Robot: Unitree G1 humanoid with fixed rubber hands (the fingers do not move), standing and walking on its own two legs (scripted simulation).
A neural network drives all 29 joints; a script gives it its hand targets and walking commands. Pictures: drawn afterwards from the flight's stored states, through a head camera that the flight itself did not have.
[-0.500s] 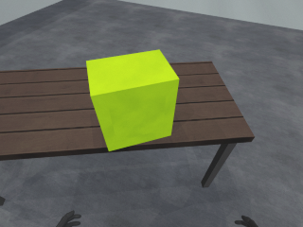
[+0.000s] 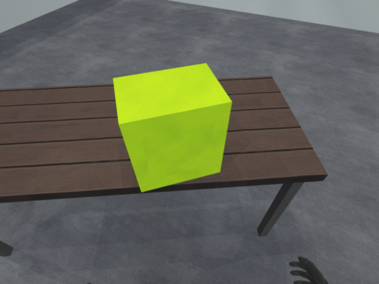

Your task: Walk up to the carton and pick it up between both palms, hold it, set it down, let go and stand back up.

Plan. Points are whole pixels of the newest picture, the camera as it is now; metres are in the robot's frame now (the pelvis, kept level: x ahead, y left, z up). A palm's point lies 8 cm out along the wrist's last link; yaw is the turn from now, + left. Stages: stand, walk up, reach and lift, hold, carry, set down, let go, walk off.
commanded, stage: walk up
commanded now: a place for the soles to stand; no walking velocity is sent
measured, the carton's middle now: (172, 130) +0.51 +0.07 +0.01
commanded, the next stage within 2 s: none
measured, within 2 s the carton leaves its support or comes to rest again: neither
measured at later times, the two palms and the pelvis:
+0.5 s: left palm out of the picture +0.07 +0.34 -0.12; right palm out of the picture +0.13 -0.22 -0.10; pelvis +0.05 +0.05 -0.02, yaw +0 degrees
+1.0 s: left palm (74, 256) +0.20 +0.29 -0.09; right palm (304, 269) +0.18 -0.24 -0.10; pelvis +0.08 +0.03 -0.01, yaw +4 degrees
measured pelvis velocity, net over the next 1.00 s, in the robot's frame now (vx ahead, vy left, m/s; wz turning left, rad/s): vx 0.08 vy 0.03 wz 0.08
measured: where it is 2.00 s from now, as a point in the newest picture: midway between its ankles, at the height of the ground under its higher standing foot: outside the picture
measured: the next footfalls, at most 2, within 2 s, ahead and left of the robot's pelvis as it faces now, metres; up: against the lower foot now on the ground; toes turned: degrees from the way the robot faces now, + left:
left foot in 0.46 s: +0.12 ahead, +0.16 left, +0.00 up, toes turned +12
right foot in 0.90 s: +0.14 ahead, -0.08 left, +0.00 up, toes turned +11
